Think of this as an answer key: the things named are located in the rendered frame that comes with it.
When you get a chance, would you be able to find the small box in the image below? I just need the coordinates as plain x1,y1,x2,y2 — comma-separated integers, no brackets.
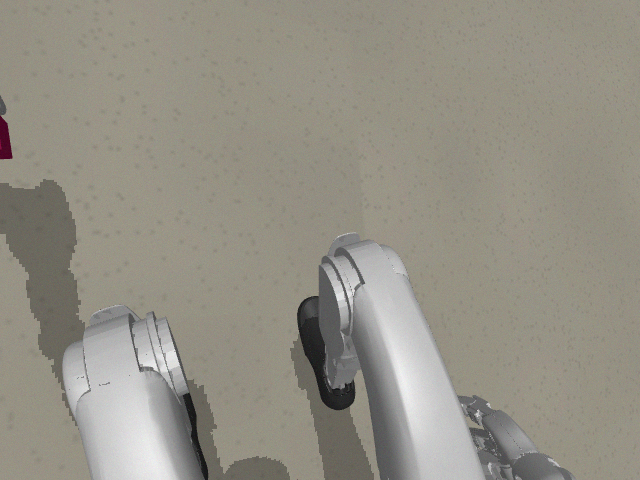
0,116,13,159

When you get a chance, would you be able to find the right robot foot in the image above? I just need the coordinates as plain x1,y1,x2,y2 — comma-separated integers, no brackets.
297,296,355,410

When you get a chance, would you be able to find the right robot arm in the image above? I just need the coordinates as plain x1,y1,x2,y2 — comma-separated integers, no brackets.
512,453,577,480

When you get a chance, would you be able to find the left robot foot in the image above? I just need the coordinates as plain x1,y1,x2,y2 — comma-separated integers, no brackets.
183,393,208,480

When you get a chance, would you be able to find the right robot hand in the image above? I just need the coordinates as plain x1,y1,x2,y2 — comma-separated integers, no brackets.
458,395,540,480

